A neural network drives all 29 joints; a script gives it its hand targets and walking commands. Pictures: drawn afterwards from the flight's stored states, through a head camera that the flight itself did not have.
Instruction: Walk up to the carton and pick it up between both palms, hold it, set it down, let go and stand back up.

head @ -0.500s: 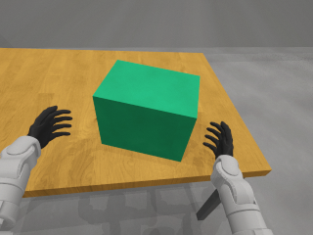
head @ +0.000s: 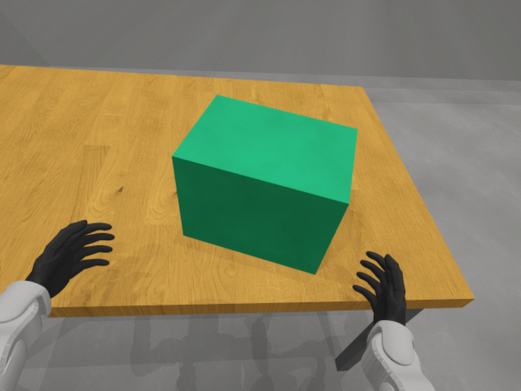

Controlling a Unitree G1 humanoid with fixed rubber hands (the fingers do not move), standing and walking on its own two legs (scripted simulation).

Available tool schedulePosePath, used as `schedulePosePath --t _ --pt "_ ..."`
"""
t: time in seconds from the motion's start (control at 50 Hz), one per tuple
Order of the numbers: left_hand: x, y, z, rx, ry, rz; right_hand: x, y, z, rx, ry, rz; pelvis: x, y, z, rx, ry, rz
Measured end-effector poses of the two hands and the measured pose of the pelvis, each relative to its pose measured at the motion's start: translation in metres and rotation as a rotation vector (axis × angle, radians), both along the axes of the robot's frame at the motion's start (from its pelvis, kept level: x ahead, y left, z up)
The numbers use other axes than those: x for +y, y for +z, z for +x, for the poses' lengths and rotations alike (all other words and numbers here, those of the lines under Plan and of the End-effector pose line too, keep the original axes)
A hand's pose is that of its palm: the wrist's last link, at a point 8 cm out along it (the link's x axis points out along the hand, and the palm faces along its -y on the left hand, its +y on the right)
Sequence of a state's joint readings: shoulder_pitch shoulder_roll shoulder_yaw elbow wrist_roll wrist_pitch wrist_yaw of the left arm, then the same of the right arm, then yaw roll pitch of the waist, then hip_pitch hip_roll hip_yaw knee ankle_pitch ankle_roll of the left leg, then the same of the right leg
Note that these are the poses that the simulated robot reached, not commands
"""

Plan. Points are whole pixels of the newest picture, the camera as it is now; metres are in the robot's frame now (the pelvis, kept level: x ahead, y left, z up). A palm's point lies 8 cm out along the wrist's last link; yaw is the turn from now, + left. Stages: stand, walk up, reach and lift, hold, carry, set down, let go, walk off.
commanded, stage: set down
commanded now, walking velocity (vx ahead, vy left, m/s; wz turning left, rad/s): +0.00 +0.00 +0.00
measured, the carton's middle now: (266, 184) +0.50 +0.00 +0.03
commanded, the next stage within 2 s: let go in 1.40 s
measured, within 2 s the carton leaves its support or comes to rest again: neither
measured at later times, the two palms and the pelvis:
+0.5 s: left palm (47, 326) +0.22 +0.29 +0.01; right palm (386, 343) +0.22 -0.18 +0.00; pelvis +0.01 +0.00 +0.00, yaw +1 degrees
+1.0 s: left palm (88, 364) +0.18 +0.24 -0.03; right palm (409, 368) +0.19 -0.23 -0.04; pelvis +0.01 -0.03 +0.00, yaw +2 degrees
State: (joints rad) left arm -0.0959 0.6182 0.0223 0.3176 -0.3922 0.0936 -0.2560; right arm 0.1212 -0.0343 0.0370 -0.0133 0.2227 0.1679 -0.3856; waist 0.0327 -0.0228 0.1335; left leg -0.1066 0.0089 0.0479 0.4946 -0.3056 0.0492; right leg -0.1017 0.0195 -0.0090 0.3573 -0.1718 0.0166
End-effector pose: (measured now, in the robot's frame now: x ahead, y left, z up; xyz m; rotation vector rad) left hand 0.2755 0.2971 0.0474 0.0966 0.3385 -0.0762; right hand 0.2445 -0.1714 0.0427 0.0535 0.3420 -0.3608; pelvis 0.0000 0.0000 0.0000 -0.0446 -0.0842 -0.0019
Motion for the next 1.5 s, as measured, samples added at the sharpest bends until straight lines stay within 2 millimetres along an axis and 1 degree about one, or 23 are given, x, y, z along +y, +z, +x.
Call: schedulePosePath --t 0.22,0.44,0.66,0.92,1.06,1.14,1.24,1.34,1.5 --pt "0.003 -0.019 -0.033 0.029 0.019 -0.002 -0.001 -0.018 -0.019 0.042 -0.011 -0.009 0.002 -0.002 0.002 -0.005 0.010 -0.004" --pt "0.001 -0.032 -0.053 0.054 0.049 0.010 -0.004 -0.037 -0.028 0.075 0.018 -0.015 0.001 -0.002 0.004 -0.010 0.021 -0.004" --pt "-0.022 -0.045 -0.064 0.122 0.072 0.015 -0.024 -0.052 -0.028 0.127 0.067 -0.023 -0.008 0.000 0.010 -0.007 0.026 0.005" --pt "-0.048 -0.074 -0.086 0.240 0.112 0.040 -0.049 -0.077 -0.047 0.196 0.135 -0.028 -0.028 0.001 0.013 -0.001 0.029 0.024" --pt "-0.061 -0.086 -0.095 0.290 0.143 0.053 -0.060 -0.089 -0.050 0.228 0.177 -0.040 -0.037 0.001 0.012 -0.002 0.032 0.032" --pt "-0.067 -0.094 -0.101 0.323 0.153 0.055 -0.064 -0.094 -0.053 0.240 0.196 -0.047 -0.041 0.002 0.011 -0.003 0.034 0.036" --pt "-0.075 -0.101 -0.108 0.352 0.159 0.061 -0.064 -0.102 -0.062 0.271 0.221 -0.049 -0.044 0.002 0.009 -0.008 0.035 0.038" --pt "-0.080 -0.107 -0.113 0.384 0.175 0.075 -0.066 -0.109 -0.068 0.299 0.244 -0.057 -0.044 0.002 0.006 -0.007 0.031 0.039" --pt "-0.092 -0.116 -0.116 0.443 0.188 0.101 -0.074 -0.118 -0.073 0.349 0.279 -0.070 -0.044 0.003 0.003 -0.001 0.025 0.042"
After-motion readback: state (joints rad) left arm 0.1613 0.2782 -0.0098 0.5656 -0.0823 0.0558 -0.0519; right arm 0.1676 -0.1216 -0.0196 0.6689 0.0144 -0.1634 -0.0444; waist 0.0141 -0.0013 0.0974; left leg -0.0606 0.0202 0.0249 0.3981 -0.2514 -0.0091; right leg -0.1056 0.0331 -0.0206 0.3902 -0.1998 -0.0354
